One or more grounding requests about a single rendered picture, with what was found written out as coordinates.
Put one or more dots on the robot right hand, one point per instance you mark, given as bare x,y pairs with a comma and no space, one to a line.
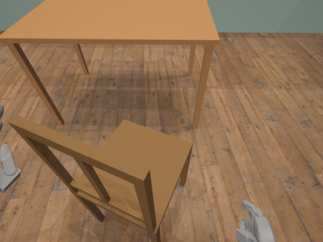
259,230

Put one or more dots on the chair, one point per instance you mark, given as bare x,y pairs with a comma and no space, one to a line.
133,175

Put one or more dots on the table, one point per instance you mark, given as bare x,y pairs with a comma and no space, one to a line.
152,22

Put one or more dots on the robot left hand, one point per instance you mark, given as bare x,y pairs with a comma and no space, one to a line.
9,173

